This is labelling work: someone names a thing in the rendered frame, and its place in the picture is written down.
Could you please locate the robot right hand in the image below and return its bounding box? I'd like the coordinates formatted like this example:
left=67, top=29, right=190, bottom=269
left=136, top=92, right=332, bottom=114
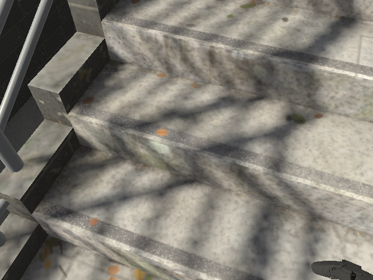
left=311, top=260, right=373, bottom=280

